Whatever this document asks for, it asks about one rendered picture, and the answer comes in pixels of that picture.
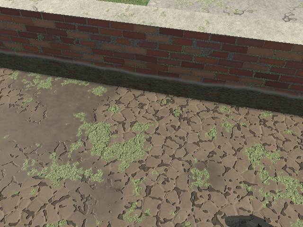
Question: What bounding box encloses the right robot hand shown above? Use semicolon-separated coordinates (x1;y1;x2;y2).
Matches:
224;214;277;227

